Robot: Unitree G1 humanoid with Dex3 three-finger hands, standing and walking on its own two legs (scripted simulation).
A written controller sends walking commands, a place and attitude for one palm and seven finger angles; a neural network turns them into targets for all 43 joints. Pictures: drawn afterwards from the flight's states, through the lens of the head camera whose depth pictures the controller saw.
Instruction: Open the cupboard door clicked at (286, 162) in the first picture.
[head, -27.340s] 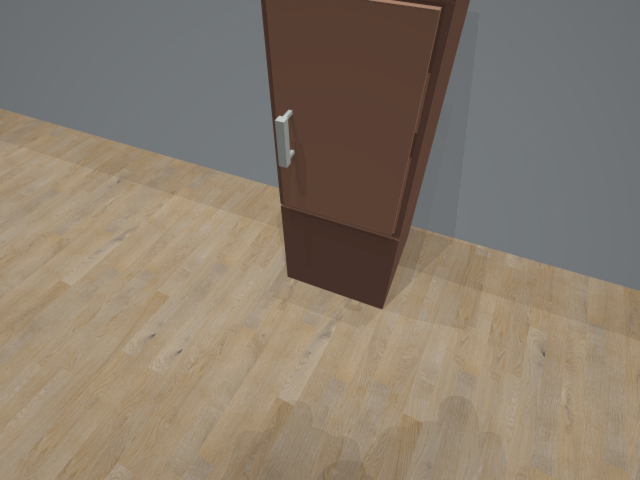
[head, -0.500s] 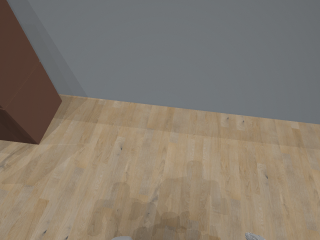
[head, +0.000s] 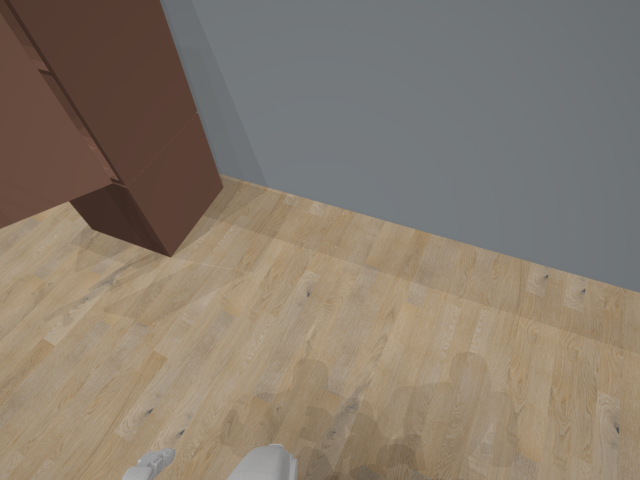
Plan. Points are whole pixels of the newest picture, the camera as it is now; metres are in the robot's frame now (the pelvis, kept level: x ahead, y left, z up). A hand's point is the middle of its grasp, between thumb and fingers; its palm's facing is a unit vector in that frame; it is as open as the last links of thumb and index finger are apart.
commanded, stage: turn to face it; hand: left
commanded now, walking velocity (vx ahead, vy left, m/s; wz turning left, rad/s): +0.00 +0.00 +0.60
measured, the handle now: out of the picture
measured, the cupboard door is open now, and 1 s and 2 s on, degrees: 54 54 54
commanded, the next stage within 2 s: take the last steps up to it in 0.86 s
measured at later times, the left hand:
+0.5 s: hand out of the picture +0.06 +0.23 -0.16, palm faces +0.30 -0.91 -0.28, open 7.4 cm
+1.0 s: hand out of the picture -0.04 +0.18 -0.18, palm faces +0.54 -0.81 -0.21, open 7.4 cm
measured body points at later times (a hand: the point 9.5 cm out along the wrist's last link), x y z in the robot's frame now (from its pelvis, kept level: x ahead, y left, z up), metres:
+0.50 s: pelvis +0.02 -0.01 +0.00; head +0.07 +0.01 +0.44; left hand +0.04 +0.28 -0.13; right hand +0.17 -0.23 -0.14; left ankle +0.01 +0.13 -0.74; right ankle +0.05 -0.15 -0.71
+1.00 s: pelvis +0.04 -0.01 +0.00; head +0.07 +0.04 +0.44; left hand -0.06 +0.22 -0.17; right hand +0.27 -0.16 -0.13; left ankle +0.00 +0.08 -0.74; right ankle +0.08 -0.16 -0.68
